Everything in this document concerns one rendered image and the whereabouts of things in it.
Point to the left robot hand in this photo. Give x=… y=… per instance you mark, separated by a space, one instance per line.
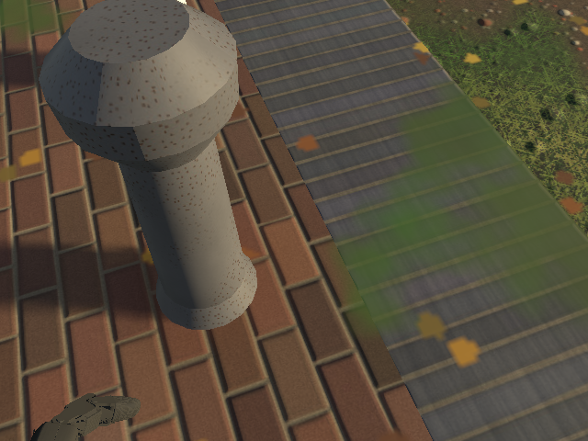
x=84 y=415

